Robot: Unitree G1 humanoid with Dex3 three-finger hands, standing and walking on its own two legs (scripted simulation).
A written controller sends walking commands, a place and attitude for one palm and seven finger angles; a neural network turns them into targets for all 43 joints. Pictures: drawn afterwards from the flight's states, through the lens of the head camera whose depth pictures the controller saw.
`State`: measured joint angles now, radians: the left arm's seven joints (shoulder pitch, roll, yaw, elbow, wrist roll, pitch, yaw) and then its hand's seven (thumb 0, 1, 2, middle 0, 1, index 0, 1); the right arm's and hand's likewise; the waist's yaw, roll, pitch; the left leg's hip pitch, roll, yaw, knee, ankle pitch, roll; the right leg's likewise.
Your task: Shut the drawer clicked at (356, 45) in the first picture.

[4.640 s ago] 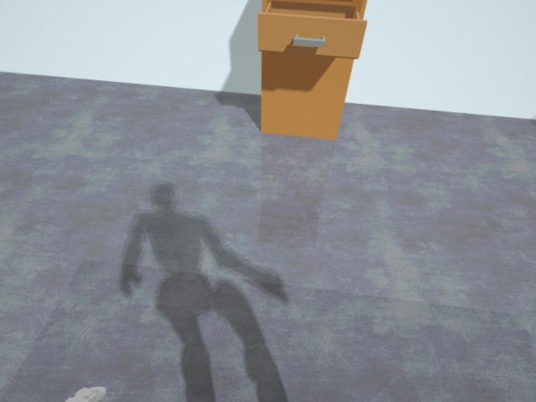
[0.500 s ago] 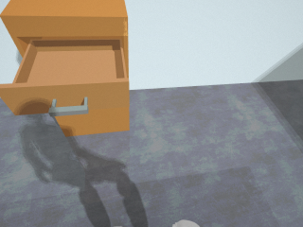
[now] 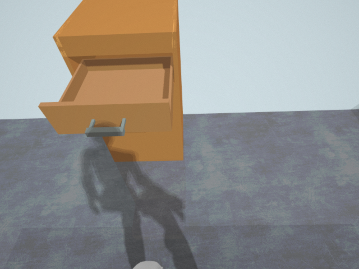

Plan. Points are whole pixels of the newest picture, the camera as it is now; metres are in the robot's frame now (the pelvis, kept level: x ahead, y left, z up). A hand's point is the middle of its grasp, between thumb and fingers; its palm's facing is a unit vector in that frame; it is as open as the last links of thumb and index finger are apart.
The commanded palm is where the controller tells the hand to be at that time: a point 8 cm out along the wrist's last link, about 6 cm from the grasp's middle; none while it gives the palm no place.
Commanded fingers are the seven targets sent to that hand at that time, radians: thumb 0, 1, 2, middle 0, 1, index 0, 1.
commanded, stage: take the last steps up to it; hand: left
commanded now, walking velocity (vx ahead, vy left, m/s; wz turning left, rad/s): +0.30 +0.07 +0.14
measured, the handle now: (106, 126) +0.54 +0.28 -0.05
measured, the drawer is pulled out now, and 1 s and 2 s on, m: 0.30 0.30 0.30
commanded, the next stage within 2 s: come to a stop and stand still in 0.84 s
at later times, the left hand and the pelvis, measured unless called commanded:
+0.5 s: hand out of the picture +0.08 +0.25 -0.17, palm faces +0.10 -0.98 -0.19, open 7.4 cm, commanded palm none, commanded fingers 0.00 0.90 0.90 -0.20 -0.30 -0.20 -0.30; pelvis +0.08 +0.06 +0.00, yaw +3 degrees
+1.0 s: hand (108, 228) +0.25 +0.23 -0.17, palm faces +0.12 -0.97 -0.20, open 7.2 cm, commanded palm none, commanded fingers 0.00 0.90 0.90 -0.20 -0.30 -0.20 -0.30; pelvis +0.22 +0.05 +0.00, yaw +4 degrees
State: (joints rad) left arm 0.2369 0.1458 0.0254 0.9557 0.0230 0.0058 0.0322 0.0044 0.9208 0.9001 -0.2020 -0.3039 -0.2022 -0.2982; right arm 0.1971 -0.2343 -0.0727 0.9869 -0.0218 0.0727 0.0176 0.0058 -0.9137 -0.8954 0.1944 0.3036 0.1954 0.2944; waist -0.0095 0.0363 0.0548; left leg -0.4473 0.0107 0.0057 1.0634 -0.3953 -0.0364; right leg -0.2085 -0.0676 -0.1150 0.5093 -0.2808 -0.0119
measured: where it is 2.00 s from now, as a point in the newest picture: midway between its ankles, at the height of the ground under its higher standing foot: outside the picture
